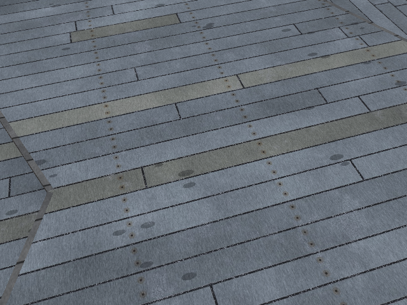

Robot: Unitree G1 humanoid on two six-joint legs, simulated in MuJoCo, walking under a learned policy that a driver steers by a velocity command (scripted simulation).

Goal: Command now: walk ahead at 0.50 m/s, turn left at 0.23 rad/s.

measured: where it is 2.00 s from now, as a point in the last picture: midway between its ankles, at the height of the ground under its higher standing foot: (115, 153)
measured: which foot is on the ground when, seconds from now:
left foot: up 0.00-0.16, down 0.18-0.64, up 0.66-1.00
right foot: down 0.00-0.20, up 0.22-0.62, down 0.64-1.00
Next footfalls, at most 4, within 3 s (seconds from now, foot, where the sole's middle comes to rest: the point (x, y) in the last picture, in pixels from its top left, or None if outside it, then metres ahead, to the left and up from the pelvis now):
0.18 left None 0.28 0.15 -0.78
0.64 right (227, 271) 0.60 0.00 -0.78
1.14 left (120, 239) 0.70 0.39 -0.78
1.70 right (146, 157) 1.08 0.35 -0.78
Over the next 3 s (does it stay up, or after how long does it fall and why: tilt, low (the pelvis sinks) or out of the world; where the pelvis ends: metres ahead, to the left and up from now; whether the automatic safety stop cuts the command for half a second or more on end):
stays up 1.57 0.40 0.00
